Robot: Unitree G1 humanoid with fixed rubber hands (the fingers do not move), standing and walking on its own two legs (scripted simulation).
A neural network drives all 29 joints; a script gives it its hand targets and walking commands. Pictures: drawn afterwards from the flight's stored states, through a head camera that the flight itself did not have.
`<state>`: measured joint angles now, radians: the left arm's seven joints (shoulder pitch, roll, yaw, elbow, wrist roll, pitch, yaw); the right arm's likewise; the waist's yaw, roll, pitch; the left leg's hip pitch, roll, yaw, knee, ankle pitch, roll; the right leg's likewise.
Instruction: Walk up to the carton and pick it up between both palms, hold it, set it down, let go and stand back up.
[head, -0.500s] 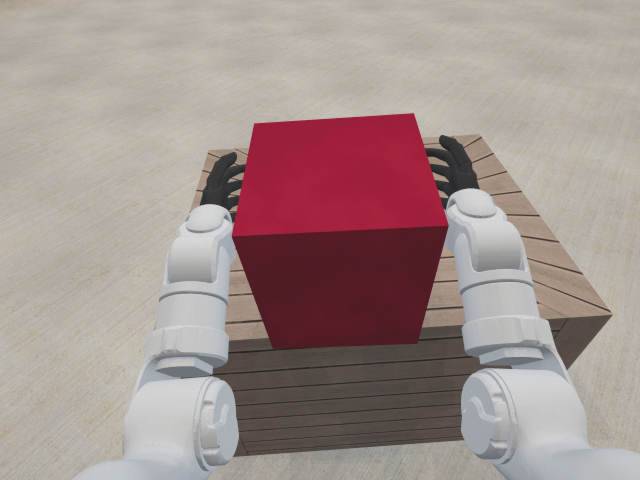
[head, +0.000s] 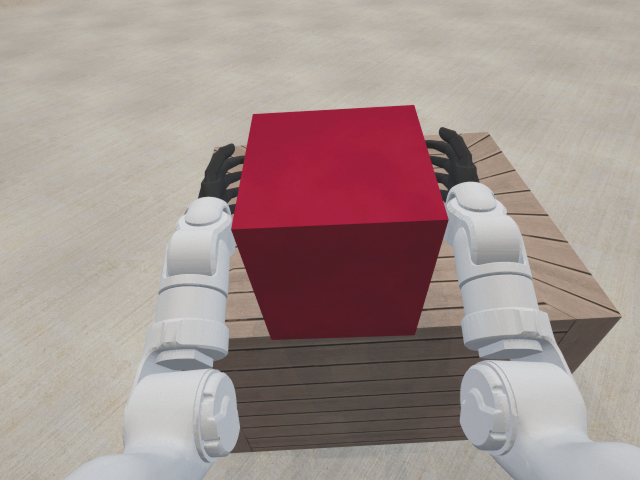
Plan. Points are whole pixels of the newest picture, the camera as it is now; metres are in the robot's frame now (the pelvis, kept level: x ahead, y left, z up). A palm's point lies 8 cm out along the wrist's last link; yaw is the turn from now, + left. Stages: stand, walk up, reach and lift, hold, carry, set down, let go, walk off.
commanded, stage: hold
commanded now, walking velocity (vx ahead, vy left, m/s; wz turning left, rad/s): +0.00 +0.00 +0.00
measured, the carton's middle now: (337, 230) +0.41 +0.00 +0.12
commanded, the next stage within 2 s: none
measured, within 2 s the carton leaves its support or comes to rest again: neither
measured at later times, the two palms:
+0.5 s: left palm (217, 200) +0.40 +0.15 +0.18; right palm (459, 185) +0.40 -0.15 +0.19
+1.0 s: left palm (219, 203) +0.39 +0.15 +0.19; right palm (468, 192) +0.38 -0.15 +0.19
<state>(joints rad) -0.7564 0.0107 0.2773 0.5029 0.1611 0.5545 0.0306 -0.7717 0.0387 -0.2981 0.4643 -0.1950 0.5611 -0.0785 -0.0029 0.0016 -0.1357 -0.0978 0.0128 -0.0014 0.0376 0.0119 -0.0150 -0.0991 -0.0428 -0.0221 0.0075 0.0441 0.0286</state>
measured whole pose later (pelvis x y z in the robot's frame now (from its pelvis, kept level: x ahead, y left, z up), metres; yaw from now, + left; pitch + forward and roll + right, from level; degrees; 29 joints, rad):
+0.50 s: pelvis +0.01 +0.00 +0.00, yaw +0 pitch +4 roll +0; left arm -0.75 0.01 0.27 0.51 0.16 0.54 0.03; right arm -0.77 0.04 -0.30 0.48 -0.19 0.54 -0.08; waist -0.01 0.00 -0.16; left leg -0.08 0.01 0.00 -0.01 0.03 -0.01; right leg -0.09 -0.04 -0.02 -0.04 0.06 0.03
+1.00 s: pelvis +0.00 +0.00 +0.00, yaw +0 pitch +3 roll +0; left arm -0.71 0.00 0.26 0.42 0.15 0.58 0.03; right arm -0.72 0.04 -0.27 0.39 -0.19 0.57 -0.07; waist -0.01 0.00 -0.15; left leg -0.07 0.02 0.00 -0.02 0.04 -0.02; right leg -0.07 -0.04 -0.02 -0.05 0.07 0.03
